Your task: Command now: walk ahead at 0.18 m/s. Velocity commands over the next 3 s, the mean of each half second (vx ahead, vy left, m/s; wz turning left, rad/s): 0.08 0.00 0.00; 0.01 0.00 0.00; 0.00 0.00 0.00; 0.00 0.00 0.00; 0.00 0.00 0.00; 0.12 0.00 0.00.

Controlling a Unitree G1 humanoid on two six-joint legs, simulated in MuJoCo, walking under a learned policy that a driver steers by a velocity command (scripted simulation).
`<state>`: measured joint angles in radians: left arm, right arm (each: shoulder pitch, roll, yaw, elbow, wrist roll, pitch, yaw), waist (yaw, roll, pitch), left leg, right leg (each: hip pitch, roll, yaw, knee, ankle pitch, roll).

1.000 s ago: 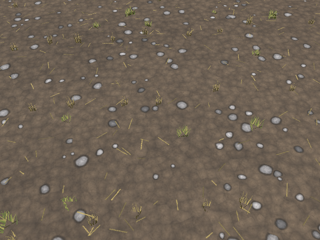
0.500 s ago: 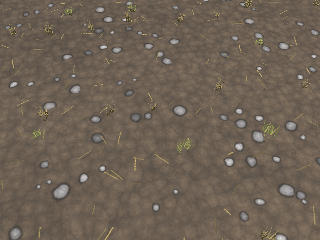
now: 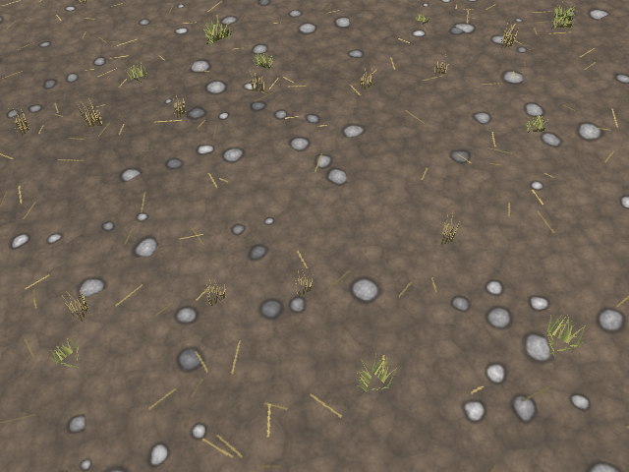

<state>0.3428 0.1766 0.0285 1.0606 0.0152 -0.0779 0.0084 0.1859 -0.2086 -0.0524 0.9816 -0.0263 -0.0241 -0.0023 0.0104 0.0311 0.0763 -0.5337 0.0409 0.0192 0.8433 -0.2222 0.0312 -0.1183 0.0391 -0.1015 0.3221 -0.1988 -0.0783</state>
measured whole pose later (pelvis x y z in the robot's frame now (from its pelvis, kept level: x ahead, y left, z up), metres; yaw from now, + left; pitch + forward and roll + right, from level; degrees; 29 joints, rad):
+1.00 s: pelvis +0.09 +0.02 -0.01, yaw +0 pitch -2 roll +0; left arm 0.34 0.11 -0.01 1.16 0.01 -0.01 0.04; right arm 0.29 -0.13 0.00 1.17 -0.01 0.00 -0.04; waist -0.01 0.00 0.03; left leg -0.22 -0.03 0.06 0.40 -0.16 0.05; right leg -0.08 0.01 -0.04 0.40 -0.30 -0.02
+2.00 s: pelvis +0.10 +0.00 -0.01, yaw +0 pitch -1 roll +0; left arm 0.38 0.09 -0.02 1.15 0.01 -0.03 0.05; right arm 0.31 -0.11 0.01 1.19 -0.01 -0.01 -0.04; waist -0.01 0.00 0.03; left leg -0.22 -0.01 0.04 0.42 -0.18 0.02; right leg -0.06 0.03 -0.04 0.39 -0.31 -0.05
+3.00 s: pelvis +0.16 +0.00 -0.01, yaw +0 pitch +0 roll +0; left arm 0.56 0.14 0.03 1.17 0.03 -0.06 0.03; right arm 0.26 -0.15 -0.03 1.08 -0.03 -0.04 0.01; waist 0.05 -0.03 0.01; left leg -0.43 0.03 0.08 0.80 -0.38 0.06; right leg 0.05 0.04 -0.04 0.31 -0.36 -0.06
